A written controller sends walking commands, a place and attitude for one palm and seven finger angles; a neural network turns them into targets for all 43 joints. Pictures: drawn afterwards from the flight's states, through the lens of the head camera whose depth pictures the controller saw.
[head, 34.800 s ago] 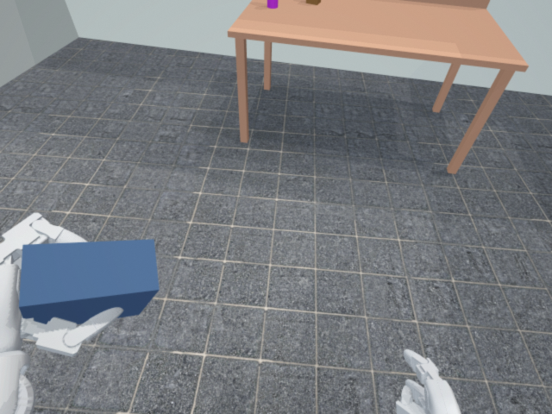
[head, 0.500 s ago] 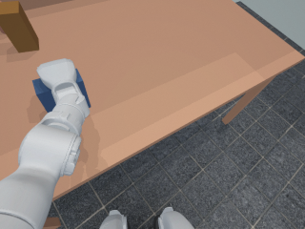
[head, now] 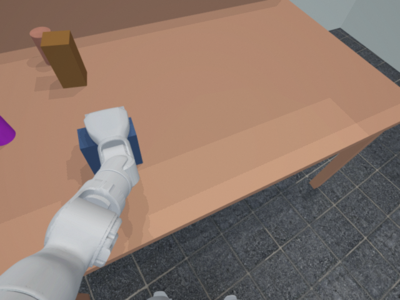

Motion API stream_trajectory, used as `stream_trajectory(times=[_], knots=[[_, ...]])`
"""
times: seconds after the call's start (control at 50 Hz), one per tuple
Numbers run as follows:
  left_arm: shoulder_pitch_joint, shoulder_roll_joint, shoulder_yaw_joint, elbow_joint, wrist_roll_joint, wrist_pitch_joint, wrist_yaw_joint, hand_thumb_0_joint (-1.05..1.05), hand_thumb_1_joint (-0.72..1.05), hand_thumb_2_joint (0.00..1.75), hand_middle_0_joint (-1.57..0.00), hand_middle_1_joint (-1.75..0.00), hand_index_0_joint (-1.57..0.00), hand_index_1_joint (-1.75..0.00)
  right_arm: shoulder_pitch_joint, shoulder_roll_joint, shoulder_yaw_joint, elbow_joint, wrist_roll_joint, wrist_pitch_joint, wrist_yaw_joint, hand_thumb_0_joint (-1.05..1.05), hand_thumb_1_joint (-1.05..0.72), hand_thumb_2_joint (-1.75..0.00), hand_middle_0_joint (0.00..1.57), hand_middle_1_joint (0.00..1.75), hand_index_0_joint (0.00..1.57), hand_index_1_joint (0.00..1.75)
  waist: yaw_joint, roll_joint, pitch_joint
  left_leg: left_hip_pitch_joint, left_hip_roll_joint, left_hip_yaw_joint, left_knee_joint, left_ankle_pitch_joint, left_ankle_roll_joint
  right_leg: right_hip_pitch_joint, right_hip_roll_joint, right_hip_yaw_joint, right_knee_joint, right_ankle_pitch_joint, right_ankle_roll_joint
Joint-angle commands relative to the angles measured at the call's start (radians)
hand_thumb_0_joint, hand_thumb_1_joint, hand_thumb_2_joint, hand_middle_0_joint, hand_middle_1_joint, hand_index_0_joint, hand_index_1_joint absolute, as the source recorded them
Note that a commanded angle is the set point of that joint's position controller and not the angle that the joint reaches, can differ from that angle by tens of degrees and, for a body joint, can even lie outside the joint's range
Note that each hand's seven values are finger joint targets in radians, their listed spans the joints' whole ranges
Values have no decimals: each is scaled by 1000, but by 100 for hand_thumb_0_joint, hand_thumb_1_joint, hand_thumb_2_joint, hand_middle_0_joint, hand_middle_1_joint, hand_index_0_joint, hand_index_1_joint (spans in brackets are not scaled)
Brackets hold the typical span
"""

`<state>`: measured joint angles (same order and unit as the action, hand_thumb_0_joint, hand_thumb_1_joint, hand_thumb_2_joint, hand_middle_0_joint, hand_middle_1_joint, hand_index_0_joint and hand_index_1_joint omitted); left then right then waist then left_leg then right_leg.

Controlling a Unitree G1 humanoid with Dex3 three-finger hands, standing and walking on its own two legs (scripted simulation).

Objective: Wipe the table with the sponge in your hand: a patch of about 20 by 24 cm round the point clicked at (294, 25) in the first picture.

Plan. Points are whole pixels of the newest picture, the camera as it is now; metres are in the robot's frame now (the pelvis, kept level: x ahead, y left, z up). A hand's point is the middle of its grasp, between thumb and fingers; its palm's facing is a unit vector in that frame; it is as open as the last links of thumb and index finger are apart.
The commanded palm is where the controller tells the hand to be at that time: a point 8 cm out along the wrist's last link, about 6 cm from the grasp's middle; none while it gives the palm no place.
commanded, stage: wipe back along the third lane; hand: left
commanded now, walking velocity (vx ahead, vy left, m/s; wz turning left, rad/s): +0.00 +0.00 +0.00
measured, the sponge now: (114, 152) +0.45 +0.20 -0.05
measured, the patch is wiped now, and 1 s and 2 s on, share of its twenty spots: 1.00 1.00 1.00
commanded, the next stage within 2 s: slide back across to the middle lane in 1.96 s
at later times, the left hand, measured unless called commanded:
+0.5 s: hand (117, 163) +0.40 +0.18 +0.00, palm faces -0.07 -0.01 -1.00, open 9.8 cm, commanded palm +0.36 +0.15 +0.02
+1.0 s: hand (124, 180) +0.36 +0.16 +0.00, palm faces -0.07 +0.00 -1.00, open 9.8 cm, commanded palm +0.31 +0.13 +0.03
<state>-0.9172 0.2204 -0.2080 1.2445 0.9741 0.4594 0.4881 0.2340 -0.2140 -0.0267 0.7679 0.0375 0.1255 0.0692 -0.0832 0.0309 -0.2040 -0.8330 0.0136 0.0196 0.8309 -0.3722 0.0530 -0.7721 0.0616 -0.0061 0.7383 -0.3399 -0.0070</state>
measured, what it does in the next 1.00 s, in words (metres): stands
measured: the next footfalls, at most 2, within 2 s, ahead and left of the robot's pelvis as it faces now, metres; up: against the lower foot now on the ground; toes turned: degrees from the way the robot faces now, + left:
none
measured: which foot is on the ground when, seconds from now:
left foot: down 0.00-1.00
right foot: down 0.00-1.00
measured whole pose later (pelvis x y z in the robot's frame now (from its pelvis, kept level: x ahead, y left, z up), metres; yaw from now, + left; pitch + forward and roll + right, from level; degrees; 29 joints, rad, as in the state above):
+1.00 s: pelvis -0.01 -0.02 +0.02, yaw +2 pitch +12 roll -1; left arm -0.60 0.07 -0.32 1.08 0.96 0.47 0.55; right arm 0.15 -0.21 -0.04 0.78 0.05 0.18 0.05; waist 0.00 0.03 -0.18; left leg -0.59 0.00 0.01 0.69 -0.31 0.03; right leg -0.55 0.05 -0.01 0.64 -0.30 -0.03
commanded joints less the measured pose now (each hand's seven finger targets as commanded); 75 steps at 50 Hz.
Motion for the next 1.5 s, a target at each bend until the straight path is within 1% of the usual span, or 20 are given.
stream_trajectory(times=[0.0,0.06,0.18,0.24,0.34,0.52,0.68,0.72,0.78,0.88,0.94,0.98,1.02,1.08,1.12,1.18,1.26,1.38,1.42,1.48], knots=[[-138,-67,-45,-60,-15,-4,-27,0,10,130,-120,-160,-120,-160,23,-157,-57,-77,-1,-3,-7,0,-90,-90,20,30,20,30,-11,-33,-308,371,17,-39,-97,410,-29,158,7,-52,-75,376,-45],[-80,-63,-32,-64,-18,3,-22,0,10,130,-120,-160,-120,-160,1,-157,-56,-78,-2,11,-7,0,-90,-90,20,30,20,30,2,-79,-295,368,10,-23,-108,418,-26,218,2,-46,-91,431,-45],[2,-90,-35,-139,-25,2,-17,0,10,130,-120,-160,-120,-160,-55,-145,-56,-92,0,29,-8,0,-90,-90,20,30,20,30,32,-68,-302,403,6,-11,-120,505,-29,295,-11,-37,-99,541,-49],[25,-131,-86,-151,-13,14,-16,0,10,130,-120,-160,-120,-160,-75,-140,-55,-96,0,41,-8,0,-90,-90,20,30,20,30,26,-72,-254,421,7,-15,-134,484,-33,279,-11,-45,-112,506,-50],[77,-114,-67,-174,-11,19,-10,0,10,130,-120,-160,-120,-160,-101,-138,-54,-100,-2,48,-13,0,-90,-90,20,30,20,30,49,-79,-264,432,-2,-11,-147,475,-35,321,-15,-40,-120,517,-54],[34,-156,-108,-190,-4,6,3,0,10,130,-120,-160,-120,-160,-140,-126,-51,-100,1,48,-22,0,-90,-90,20,30,20,30,42,-71,-203,432,-7,-17,-180,348,-36,286,-13,-41,-147,379,-61],[76,-154,-88,-178,-19,-8,24,0,10,130,-120,-160,-120,-160,-165,-120,-48,-108,6,35,-27,0,-90,-90,20,30,20,30,65,-103,-200,398,-15,-16,-203,256,-32,305,-13,-33,-168,292,-61],[56,-188,-128,-173,-15,-6,28,0,10,130,-120,-160,-120,-160,-162,-119,-48,-104,7,32,-26,0,-90,-90,20,30,20,30,52,-93,-173,399,-14,-15,-206,230,-33,282,-12,-34,-172,257,-60],[82,-155,-82,-176,-30,-7,31,0,10,130,-120,-160,-120,-160,-170,-121,-49,-106,8,25,-26,0,-90,-90,20,30,20,30,69,-113,-197,395,-15,-12,-209,227,-31,311,-13,-29,-177,263,-60],[155,-155,-86,-194,-37,-7,33,0,10,130,-120,-160,-120,-160,-186,-120,-47,-118,14,22,-27,0,-90,-90,20,30,20,30,83,-123,-178,381,-22,-7,-219,199,-28,332,-16,-19,-192,242,-58],[150,-191,-132,-210,-32,0,31,0,10,130,-120,-160,-120,-160,-186,-117,-46,-119,15,21,-23,0,-90,-90,20,30,20,30,73,-102,-150,399,-20,-3,-220,194,-27,312,-14,-25,-195,232,-60],[192,-172,-105,-219,-35,3,31,0,10,130,-120,-160,-120,-160,-199,-119,-48,-127,17,21,-22,0,-90,-90,20,30,20,30,93,-123,-175,394,-22,-6,-221,206,-29,336,-14,-20,-191,246,-61],[188,-216,-156,-230,-36,8,28,0,10,130,-120,-160,-120,-160,-204,-115,-48,-130,18,24,-18,0,-90,-90,20,30,20,30,78,-116,-137,404,-21,-5,-222,196,-28,317,-13,-28,-196,230,-61],[259,-212,-142,-252,-39,14,25,0,10,130,-120,-160,-120,-160,-220,-116,-51,-140,19,29,-12,0,-90,-90,20,30,20,30,102,-130,-163,412,-21,-8,-219,229,-29,343,-13,-27,-186,272,-67],[271,-275,-213,-280,-39,18,19,0,10,130,-120,-160,-120,-160,-230,-111,-50,-151,20,35,-5,0,-90,-90,20,30,20,30,89,-121,-146,425,-22,-5,-213,239,-26,338,-14,-32,-182,290,-67],[305,-230,-172,-307,-43,27,15,0,10,130,-120,-160,-120,-160,-253,-115,-48,-157,23,44,-5,0,-90,-90,20,30,20,30,111,-135,-146,421,-25,-11,-221,240,-28,357,-14,-25,-184,294,-70],[252,-225,-188,-306,-30,38,14,0,10,130,-120,-160,-120,-160,-259,-112,-41,-151,22,52,-13,0,-90,-90,20,30,20,30,89,-139,-96,417,-29,-6,-221,204,-27,334,-18,-21,-195,262,-65],[276,-175,-133,-314,-8,28,10,0,10,130,-120,-160,-120,-160,-264,-111,-40,-156,14,56,-25,0,-90,-90,20,30,20,30,111,-121,-152,417,-34,-4,-208,244,-31,369,-21,-4,-178,336,-69],[264,-212,-179,-325,-3,23,5,0,10,130,-120,-160,-120,-160,-260,-108,-40,-162,15,61,-24,0,-90,-90,20,30,20,30,91,-131,-138,421,-33,-4,-199,243,-28,354,-22,-11,-176,335,-65],[281,-159,-122,-333,-5,23,7,0,10,130,-120,-160,-120,-160,-265,-111,-41,-163,13,60,-29,0,-90,-90,20,30,20,30,108,-128,-152,410,-36,-2,-198,246,-30,374,-23,3,-178,355,-66]])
